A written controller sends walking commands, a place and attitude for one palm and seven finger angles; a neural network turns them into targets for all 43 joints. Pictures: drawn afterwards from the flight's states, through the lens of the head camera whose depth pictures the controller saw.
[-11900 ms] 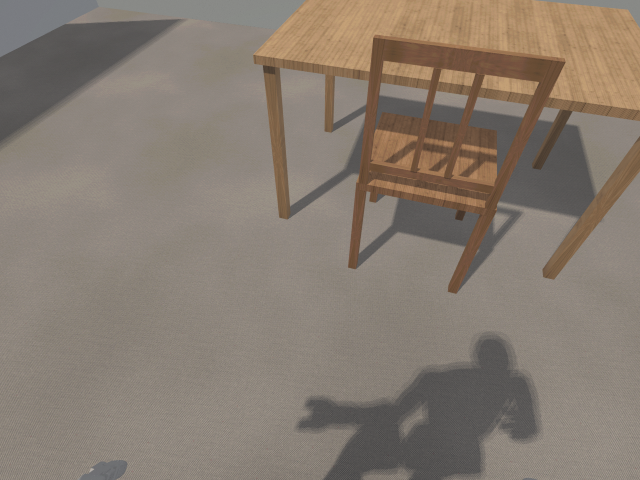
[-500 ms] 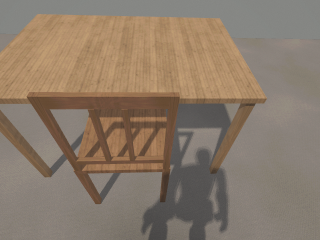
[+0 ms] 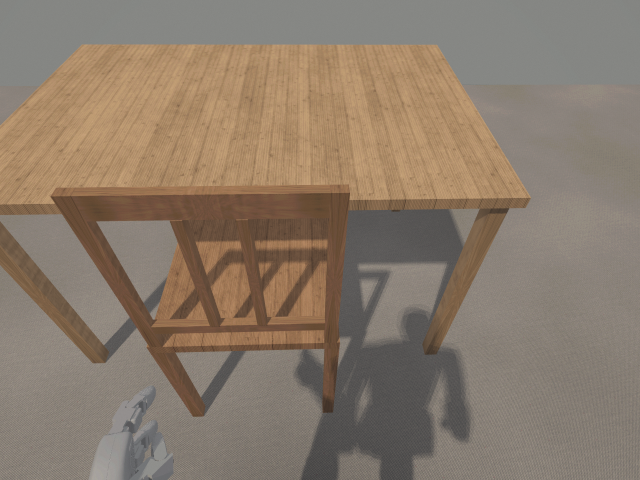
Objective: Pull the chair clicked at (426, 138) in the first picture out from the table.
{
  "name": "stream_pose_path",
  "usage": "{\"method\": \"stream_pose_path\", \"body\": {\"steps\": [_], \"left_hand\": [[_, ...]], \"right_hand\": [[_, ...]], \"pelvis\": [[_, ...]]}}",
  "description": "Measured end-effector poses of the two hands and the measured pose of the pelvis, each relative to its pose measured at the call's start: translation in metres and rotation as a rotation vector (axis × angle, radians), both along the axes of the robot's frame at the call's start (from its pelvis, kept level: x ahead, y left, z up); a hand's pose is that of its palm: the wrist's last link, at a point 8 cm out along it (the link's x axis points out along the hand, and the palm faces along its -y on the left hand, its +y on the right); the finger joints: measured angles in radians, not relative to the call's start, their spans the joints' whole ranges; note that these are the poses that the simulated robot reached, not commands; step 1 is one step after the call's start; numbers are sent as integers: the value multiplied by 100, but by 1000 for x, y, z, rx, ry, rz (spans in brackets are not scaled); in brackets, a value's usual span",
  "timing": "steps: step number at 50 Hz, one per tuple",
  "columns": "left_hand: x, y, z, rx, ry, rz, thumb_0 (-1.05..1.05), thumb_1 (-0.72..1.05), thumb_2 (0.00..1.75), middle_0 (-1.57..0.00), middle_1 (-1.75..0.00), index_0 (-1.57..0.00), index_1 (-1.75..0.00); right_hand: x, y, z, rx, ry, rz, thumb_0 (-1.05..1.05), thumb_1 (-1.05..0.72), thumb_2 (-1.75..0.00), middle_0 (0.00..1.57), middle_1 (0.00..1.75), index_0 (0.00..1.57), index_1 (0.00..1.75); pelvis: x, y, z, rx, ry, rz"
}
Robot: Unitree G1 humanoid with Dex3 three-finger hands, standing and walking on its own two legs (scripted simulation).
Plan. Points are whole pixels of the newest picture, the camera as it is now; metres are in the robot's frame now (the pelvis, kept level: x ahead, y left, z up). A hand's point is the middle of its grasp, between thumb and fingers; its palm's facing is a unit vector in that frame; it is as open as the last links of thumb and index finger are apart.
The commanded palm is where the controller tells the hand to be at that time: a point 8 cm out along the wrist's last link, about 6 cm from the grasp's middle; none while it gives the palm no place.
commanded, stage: raise the hand toward the chair's back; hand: left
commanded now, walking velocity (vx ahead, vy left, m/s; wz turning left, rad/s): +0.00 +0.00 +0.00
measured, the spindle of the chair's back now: (199, 277) +0.46 +0.23 -0.08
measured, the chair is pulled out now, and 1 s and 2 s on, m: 0.00 0.00 0.00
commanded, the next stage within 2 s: aim the fingers beside a spindle in 1.94 s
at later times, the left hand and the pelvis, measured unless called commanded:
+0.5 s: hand (205, 454) +0.17 +0.15 -0.04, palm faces +0.03 -1.00 -0.07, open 11.3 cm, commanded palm +0.15 +0.21 -0.04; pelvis -0.03 -0.06 -0.10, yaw +2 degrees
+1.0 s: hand (189, 428) +0.20 +0.17 -0.03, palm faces +0.07 -1.00 -0.06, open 15.5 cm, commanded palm +0.17 +0.23 -0.03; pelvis -0.02 -0.02 -0.08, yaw +0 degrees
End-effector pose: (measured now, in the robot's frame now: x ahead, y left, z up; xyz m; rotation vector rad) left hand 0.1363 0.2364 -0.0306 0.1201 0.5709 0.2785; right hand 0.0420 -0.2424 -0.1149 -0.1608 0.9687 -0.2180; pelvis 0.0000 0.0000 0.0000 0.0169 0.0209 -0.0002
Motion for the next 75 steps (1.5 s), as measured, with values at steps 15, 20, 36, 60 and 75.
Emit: {"method": "stream_pose_path", "body": {"steps": [15, 20, 36, 60, 75], "left_hand": [[-15, -33, -35, -92, -441, -133, 1, 57, 75, -17, -24, -17, -25], [-18, -28, -11, 1, -562, -130, 2, 45, 70, -16, -22, -15, -23], [33, -28, 1, -43, -478, -211, 1, 8, 54, -12, -17, -12, -17], [43, 4, 6, -55, -529, -223, -1, -44, 32, -7, -9, -7, -9], [65, 21, 13, -51, -533, -237, -1, -50, 30, -6, -8, -6, -8]], "right_hand": [[170, -39, 12, -98, -545, 229, 1, -91, -90, 20, 30, 20, 29], [174, -19, -17, -38, -491, 286, 1, -91, -90, 20, 30, 20, 29], [77, -41, -58, -5, -190, 69, 1, -90, -90, 20, 30, 20, 30], [130, 11, -20, -20, -338, 212, 1, -90, -90, 20, 30, 20, 30], [106, 5, -24, -48, -237, 177, 1, -90, -90, 20, 30, 20, 30]], "pelvis": [[-25, -41, -90, -26, 223, 9], [-25, -52, -97, -54, 246, 34], [-20, -45, -80, -33, 261, 10], [-20, -14, -75, -71, 245, 22], [-15, -5, -69, -78, 245, 19]]}}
